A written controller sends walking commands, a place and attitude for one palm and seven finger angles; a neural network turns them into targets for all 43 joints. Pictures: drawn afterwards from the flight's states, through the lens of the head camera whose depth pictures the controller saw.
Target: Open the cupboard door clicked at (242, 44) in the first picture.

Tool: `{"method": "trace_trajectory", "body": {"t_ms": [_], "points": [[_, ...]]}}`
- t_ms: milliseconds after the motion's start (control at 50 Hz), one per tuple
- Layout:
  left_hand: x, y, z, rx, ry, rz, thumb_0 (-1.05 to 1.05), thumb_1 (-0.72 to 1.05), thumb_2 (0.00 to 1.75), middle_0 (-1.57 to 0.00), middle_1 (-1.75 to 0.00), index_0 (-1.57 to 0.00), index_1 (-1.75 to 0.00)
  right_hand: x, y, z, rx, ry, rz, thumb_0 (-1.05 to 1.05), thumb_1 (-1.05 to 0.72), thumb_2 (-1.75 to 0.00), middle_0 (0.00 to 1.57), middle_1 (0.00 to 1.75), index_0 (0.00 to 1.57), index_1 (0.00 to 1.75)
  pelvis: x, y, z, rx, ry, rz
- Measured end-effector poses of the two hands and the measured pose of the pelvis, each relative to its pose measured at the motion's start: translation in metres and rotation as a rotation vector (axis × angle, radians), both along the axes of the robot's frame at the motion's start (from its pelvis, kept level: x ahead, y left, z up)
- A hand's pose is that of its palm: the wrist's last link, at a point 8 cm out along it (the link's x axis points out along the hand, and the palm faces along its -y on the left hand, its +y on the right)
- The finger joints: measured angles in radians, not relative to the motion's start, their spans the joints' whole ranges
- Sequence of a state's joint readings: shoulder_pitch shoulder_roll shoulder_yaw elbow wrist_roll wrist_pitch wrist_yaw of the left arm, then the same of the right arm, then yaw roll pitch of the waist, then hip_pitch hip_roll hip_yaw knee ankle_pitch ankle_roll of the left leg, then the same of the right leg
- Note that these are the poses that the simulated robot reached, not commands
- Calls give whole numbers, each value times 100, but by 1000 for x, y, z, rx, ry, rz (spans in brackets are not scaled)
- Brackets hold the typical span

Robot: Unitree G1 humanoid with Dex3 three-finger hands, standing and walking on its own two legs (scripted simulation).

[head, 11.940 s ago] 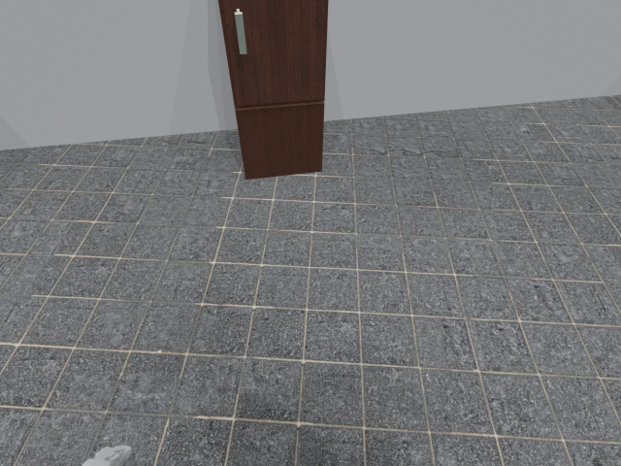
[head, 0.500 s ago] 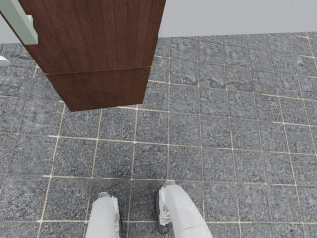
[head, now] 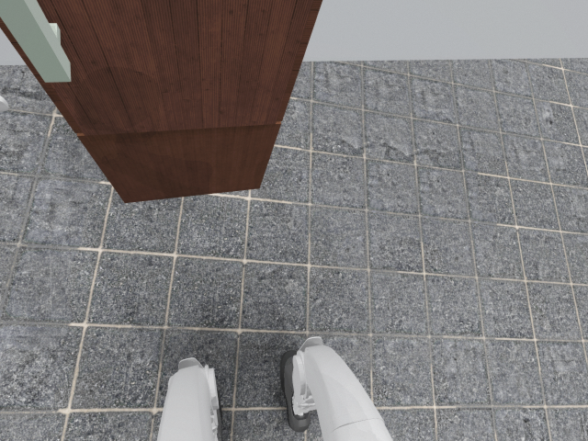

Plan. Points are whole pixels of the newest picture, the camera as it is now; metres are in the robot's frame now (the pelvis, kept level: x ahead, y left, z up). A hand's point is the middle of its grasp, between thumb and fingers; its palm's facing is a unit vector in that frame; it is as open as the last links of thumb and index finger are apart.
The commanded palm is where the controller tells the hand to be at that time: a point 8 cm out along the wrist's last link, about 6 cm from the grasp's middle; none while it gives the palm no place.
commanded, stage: move the hooked fingers beside the handle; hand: left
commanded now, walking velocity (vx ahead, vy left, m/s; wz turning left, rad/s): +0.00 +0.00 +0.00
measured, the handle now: (30, 7) +0.59 +0.23 +0.06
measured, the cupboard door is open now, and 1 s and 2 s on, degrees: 0 0 0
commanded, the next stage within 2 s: slide the fingers in behind the handle in 0.40 s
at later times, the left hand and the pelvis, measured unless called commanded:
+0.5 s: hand out of the picture +0.53 +0.29 +0.06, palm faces +0.08 -1.00 -0.03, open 14.0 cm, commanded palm +0.52 +0.31 +0.06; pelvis +0.00 -0.01 +0.01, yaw +1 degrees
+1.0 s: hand out of the picture +0.54 +0.26 +0.07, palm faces +0.08 -1.00 -0.02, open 14.0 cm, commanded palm +0.52 +0.28 +0.06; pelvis -0.01 -0.01 +0.00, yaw +0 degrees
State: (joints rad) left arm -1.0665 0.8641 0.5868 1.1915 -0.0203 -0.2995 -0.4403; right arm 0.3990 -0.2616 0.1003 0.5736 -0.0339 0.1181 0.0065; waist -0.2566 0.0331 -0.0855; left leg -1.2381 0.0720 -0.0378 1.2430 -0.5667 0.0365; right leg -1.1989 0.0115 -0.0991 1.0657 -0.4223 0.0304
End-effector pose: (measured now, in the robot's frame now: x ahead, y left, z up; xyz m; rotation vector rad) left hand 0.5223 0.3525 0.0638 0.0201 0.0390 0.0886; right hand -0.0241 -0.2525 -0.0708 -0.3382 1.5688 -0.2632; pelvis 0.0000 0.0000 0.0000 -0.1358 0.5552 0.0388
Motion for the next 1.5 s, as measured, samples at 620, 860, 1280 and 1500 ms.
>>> {"method": "trace_trajectory", "body": {"t_ms": [620, 860, 1280, 1500], "points": [[-18, -21, 8, 6, -3, -13, -1, -50, 30, -30, -120, -30, -119, 11, -23, -7, 2, -58, 31, 0, -91, -90, 20, 30, 20, 30, -7, -14, 1, 22, -40, 1], [-13, -40, 1, -6, 21, -12, -1, -50, 30, -30, -120, -31, -119, 2, -22, -9, 4, -73, 15, 0, -91, -90, 20, 30, 20, 30, -13, -15, -1, 25, -39, -7], [-9, -50, -4, -34, 18, -28, -1, -50, 30, -30, -120, -30, -119, 1, -11, -7, 12, -54, 22, 0, -90, -90, 20, 30, 20, 30, -8, -6, 0, 20, -38, 5], [2, -73, -6, -27, 8, -10, -1, -50, 30, -30, -120, -31, -121, 4, -6, -9, 43, -45, 6, 0, -91, -90, 20, 30, 20, 30, -1, -6, 3, 25, -33, -1]]}}
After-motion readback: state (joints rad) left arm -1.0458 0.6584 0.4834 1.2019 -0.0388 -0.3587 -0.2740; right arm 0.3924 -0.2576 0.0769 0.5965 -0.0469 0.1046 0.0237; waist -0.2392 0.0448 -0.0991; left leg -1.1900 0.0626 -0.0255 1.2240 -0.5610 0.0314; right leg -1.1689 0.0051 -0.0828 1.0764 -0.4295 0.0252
